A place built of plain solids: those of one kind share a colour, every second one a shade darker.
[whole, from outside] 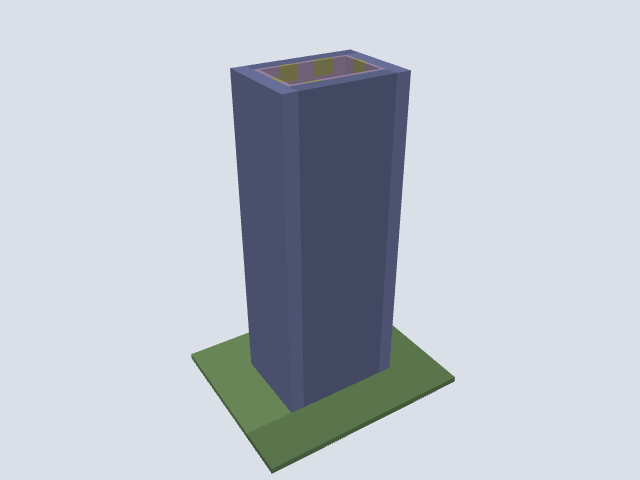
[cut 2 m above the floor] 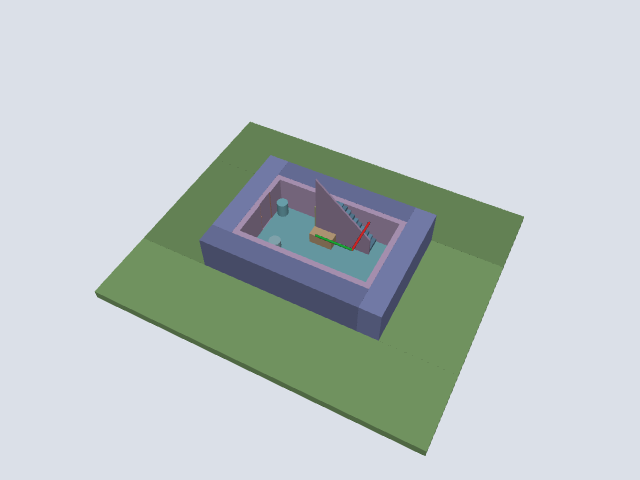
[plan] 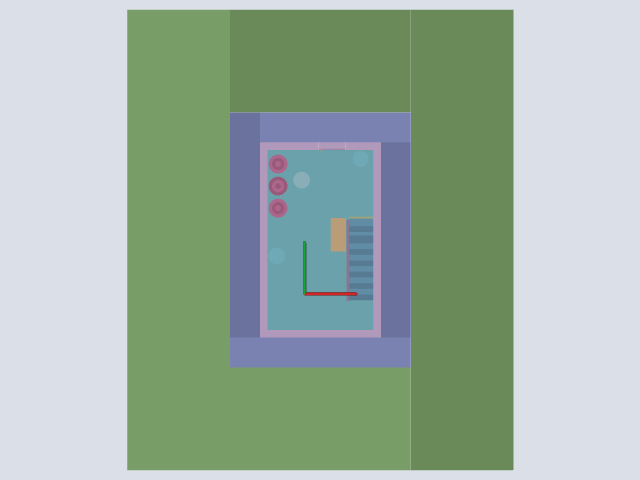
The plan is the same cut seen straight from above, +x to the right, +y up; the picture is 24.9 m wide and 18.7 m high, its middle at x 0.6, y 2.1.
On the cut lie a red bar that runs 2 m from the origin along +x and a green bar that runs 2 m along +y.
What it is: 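Pilots' lookouts, coast signal stations and time-ball towers of northern Europe's harbours, in general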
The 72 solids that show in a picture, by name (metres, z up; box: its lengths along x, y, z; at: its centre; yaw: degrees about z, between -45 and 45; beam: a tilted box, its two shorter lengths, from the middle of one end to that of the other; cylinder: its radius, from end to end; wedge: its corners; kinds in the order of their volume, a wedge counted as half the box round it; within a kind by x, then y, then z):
{
 "wall_fill_1": {"box": [1.17, 8.77, 3.14], "at": [-2.32, 2.69, 1.22]},
 "wall_fill_2": {"box": [1.17, 8.77, 3.61], "at": [-2.32, 2.69, 24.18]},
 "wall_fill_3": {"box": [7.05, 1.17, 3.14], "at": [0.62, -2.29, 1.22]},
 "wall_fill_4": {"box": [7.05, 1.17, 3.17], "at": [0.62, -2.29, 4.37]},
 "wall_fill_5": {"box": [7.05, 1.17, 3.4], "at": [0.62, -2.29, 7.66]},
 "wall_fill_6": {"box": [7.05, 1.17, 3.2], "at": [0.62, -2.29, 10.96]},
 "wall_fill_7": {"box": [7.05, 1.17, 3.21], "at": [0.62, -2.29, 14.16]},
 "wall_fill_8": {"box": [7.05, 1.17, 3.62], "at": [0.62, -2.29, 17.58]},
 "wall_fill_9": {"box": [7.05, 1.17, 2.99], "at": [0.62, -2.29, 20.89]},
 "wall_fill_10": {"box": [7.05, 1.17, 3.61], "at": [0.62, -2.29, 24.18]},
 "wall_fill_11": {"box": [5.88, 1.17, 3.14], "at": [1.2, 6.49, 1.22]},
 "wall_fill_12": {"box": [5.88, 1.17, 3.17], "at": [1.2, 6.49, 4.37]},
 "wall_fill_13": {"box": [5.88, 1.17, 3.4], "at": [1.2, 6.49, 7.66]},
 "wall_fill_14": {"box": [5.88, 1.17, 3.2], "at": [1.2, 6.49, 10.96]},
 "wall_fill_15": {"box": [5.88, 1.17, 3.21], "at": [1.2, 6.49, 14.16]},
 "wall_fill_16": {"box": [5.88, 1.17, 3.62], "at": [1.2, 6.49, 17.58]},
 "wall_fill_17": {"box": [5.88, 1.17, 2.99], "at": [1.2, 6.49, 20.89]},
 "wall_fill_18": {"box": [5.88, 1.17, 3.61], "at": [1.2, 6.49, 24.18]},
 "wall_fill_19": {"box": [1.17, 7.61, 3.14], "at": [3.56, 2.1, 1.22]},
 "wall_fill_20": {"box": [1.17, 7.61, 3.17], "at": [3.56, 2.1, 4.37]},
 "wall_fill_21": {"box": [1.17, 7.61, 3.4], "at": [3.56, 2.1, 7.66]},
 "wall_fill_22": {"box": [1.17, 7.61, 3.2], "at": [3.56, 2.1, 10.96]},
 "wall_fill_23": {"box": [1.17, 7.61, 3.21], "at": [3.56, 2.1, 14.16]},
 "wall_fill_24": {"box": [1.17, 7.61, 3.62], "at": [3.56, 2.1, 17.58]},
 "wall_fill_25": {"box": [1.17, 7.61, 2.99], "at": [3.56, 2.1, 20.89]},
 "wall_fill_26": {"box": [1.17, 7.61, 3.61], "at": [3.56, 2.1, 24.18]},
 "ground_garden_1": {"box": [4.0, 17.94, 0.5], "at": [-4.91, 2.1, -0.27]},
 "ground_garden_2": {"box": [7.05, 4.0, 0.5], "at": [0.62, -4.87, -0.27]},
 "ground_garden_3": {"box": [7.05, 4.0, 0.5], "at": [0.62, 9.07, -0.27]},
 "ground_garden_4": {"box": [4.0, 17.94, 0.5], "at": [6.14, 2.1, -0.27]},
 "wall_1": {"box": [0.2, 1.64, 1.26], "at": [-1.64, 3.7, 24.26]},
 "wall_2": {"box": [0.3, 1.87, 3.61], "at": [-1.59, -0.77, 24.18]},
 "wall_3": {"box": [0.3, 7.61, 3.14], "at": [-1.59, 2.1, 1.22]},
 "wall_4": {"box": [0.3, 1.3, 3.61], "at": [-1.59, 2.23, 24.18]},
 "wall_5": {"box": [0.3, 1.38, 3.61], "at": [-1.59, 5.22, 24.18]},
 "wall_6": {"box": [1.33, 0.3, 3.61], "at": [-1.08, 5.76, 24.18]},
 "wall_7": {"box": [2.27, 0.3, 3.14], "at": [-0.61, 5.76, 1.22]},
 "wall_8": {"box": [4.72, 0.3, 3.14], "at": [0.62, -1.55, 1.22]},
 "wall_9": {"box": [1.05, 0.26, 2.1], "at": [1.05, 5.78, 1.05]},
 "wall_10": {"wedge": [[1.64, -0.28, -0.05], [1.64, -0.28, 1.14], [1.64, 2.88, -0.05], [1.64, 2.88, 4.12], [1.74, -0.28, -0.05], [1.74, -0.28, 1.14], [1.74, 2.88, -0.05], [1.74, 2.88, 4.12]]},
 "wall_11": {"box": [2.06, 0.3, 3.61], "at": [1.95, 5.76, 24.18]},
 "wall_12": {"box": [1.4, 0.3, 3.14], "at": [2.28, 5.76, 1.22]},
 "wall_13": {"box": [0.3, 7.61, 3.14], "at": [2.83, 2.1, 1.22]},
 "wall_14": {"box": [0.3, 5.11, 3.61], "at": [2.83, 3.35, 24.18]},
 "floor_1": {"box": [4.12, 7.01, 0.35], "at": [0.62, 2.1, -0.18]},
 "step_1": {"box": [0.94, 0.31, 0.26], "at": [2.21, -0.09, 0.08]},
 "step_2": {"box": [0.94, 0.31, 0.47], "at": [2.21, 0.13, 0.18]},
 "step_3": {"box": [0.94, 0.31, 0.68], "at": [2.21, 0.35, 0.29]},
 "step_4": {"box": [0.94, 0.31, 0.89], "at": [2.21, 0.57, 0.39]},
 "step_5": {"box": [0.94, 0.31, 1.1], "at": [2.21, 0.79, 0.5]},
 "step_6": {"box": [0.94, 0.31, 1.3], "at": [2.21, 1.02, 0.6]},
 "step_7": {"box": [0.94, 0.31, 1.51], "at": [2.21, 1.24, 0.71]},
 "step_8": {"box": [0.94, 0.31, 1.72], "at": [2.21, 1.46, 0.81]},
 "step_9": {"box": [0.94, 0.31, 1.93], "at": [2.21, 1.68, 0.92]},
 "step_10": {"box": [0.94, 0.31, 2.14], "at": [2.21, 1.9, 1.02]},
 "step_11": {"box": [0.94, 0.31, 2.35], "at": [2.21, 2.12, 1.12]},
 "step_12": {"box": [0.94, 0.31, 2.56], "at": [2.21, 2.34, 1.23]},
 "step_13": {"box": [0.94, 0.31, 2.77], "at": [2.21, 2.57, 1.33]},
 "step_14": {"box": [0.94, 0.31, 2.98], "at": [2.21, 2.79, 1.44]},
 "wall_head_1": {"box": [0.3, 1.42, 1.14], "at": [-1.59, 0.88, 25.42]},
 "wall_head_2": {"box": [0.3, 1.64, 1.1], "at": [-1.59, 3.7, 25.44]},
 "wall_head_3": {"box": [1.33, 0.3, 1.0], "at": [0.25, 5.76, 25.49]},
 "storm_cones_1": {"cylinder": 0.37, "from": [-1.03, 3.34, -0.02], "to": [-1.03, 3.34, 0.3]},
 "storm_cones_2": {"cylinder": 0.24, "from": [-1.03, 3.34, 0.3], "to": [-1.03, 3.34, 0.6]},
 "storm_cones_3": {"cylinder": 0.37, "from": [-1.03, 4.2, -0.02], "to": [-1.03, 4.2, 0.3]},
 "storm_cones_4": {"cylinder": 0.24, "from": [-1.03, 4.2, 0.3], "to": [-1.03, 4.2, 0.6]},
 "storm_cones_5": {"cylinder": 0.37, "from": [-1.03, 5.06, -0.02], "to": [-1.03, 5.06, 0.3]},
 "storm_cones_6": {"cylinder": 0.24, "from": [-1.03, 5.06, 0.3], "to": [-1.03, 5.06, 0.6]},
 "barrel_1": {"cylinder": 0.32, "from": [-1.08, 1.48, -0.02], "to": [-1.08, 1.48, 0.93]},
 "barrel_2": {"cylinder": 0.31, "from": [2.18, 5.26, -0.02], "to": [2.18, 5.26, 0.84]},
 "chest_1": {"box": [0.6, 1.3, 0.67], "at": [1.32, 2.31, 0.31]},
 "rope_coils_1": {"cylinder": 0.33, "from": [-0.12, 4.43, -0.02], "to": [-0.12, 4.43, 0.48]}
}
